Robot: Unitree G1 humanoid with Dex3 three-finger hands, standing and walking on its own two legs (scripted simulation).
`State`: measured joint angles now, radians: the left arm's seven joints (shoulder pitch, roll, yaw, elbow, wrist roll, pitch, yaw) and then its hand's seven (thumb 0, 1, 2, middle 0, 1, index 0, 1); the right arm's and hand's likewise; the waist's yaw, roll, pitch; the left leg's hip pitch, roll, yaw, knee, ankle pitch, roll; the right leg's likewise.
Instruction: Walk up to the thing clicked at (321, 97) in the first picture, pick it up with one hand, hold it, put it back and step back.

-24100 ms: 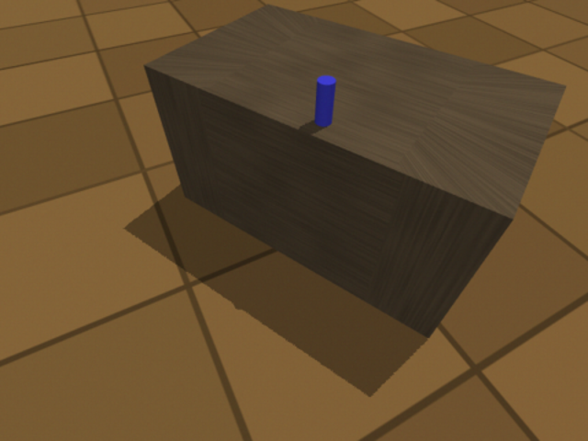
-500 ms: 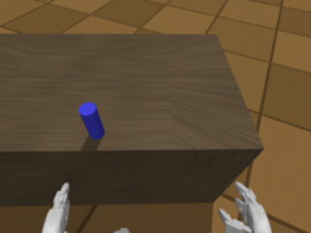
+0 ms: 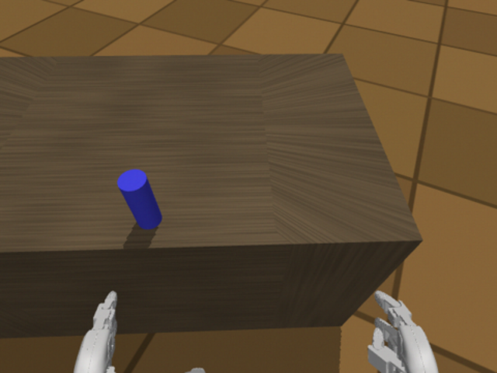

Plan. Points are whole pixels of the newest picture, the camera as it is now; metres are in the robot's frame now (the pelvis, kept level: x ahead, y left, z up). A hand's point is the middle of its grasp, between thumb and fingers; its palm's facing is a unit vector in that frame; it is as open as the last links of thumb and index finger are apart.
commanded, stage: home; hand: left
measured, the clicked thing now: (141, 201) +0.42 +0.21 -0.01
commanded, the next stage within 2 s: stand in 1.94 s
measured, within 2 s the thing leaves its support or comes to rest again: neither
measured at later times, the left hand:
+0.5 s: hand (138, 360) +0.17 +0.18 -0.05, palm faces +0.11 -0.97 -0.23, open 17.7 cm
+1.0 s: hand (136, 358) +0.17 +0.18 -0.05, palm faces +0.11 -0.97 -0.23, open 17.7 cm
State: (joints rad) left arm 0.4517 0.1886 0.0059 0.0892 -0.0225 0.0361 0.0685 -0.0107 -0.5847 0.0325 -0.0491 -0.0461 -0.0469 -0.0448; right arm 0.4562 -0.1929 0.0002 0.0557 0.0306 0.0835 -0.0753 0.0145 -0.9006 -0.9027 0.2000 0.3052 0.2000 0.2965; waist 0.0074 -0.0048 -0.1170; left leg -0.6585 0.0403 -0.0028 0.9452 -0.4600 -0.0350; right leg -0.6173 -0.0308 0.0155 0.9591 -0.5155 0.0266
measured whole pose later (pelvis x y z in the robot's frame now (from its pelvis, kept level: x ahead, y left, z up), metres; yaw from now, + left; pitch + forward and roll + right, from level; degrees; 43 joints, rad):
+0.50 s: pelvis -0.01 +0.00 +0.00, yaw +0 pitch +10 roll +0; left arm 0.47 0.19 0.00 0.06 -0.02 0.04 0.08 -0.01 -0.59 0.03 -0.05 -0.04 -0.05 -0.04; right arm 0.47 -0.19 0.00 0.02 0.03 0.12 -0.08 0.01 -0.90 -0.90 0.20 0.31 0.20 0.30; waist 0.01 -0.01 -0.13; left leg -0.68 0.04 -0.01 0.97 -0.46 -0.04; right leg -0.64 -0.03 0.01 0.98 -0.52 0.02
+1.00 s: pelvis -0.01 +0.00 +0.00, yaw +0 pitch +10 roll +0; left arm 0.47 0.20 0.00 0.05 -0.02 0.03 0.09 -0.01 -0.59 0.03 -0.05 -0.05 -0.05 -0.04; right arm 0.47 -0.19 0.00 0.01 0.03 0.13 -0.08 0.01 -0.90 -0.90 0.20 0.31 0.20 0.30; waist 0.01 -0.01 -0.13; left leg -0.69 0.04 0.00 0.98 -0.47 -0.03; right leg -0.65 -0.03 0.02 0.99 -0.52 0.03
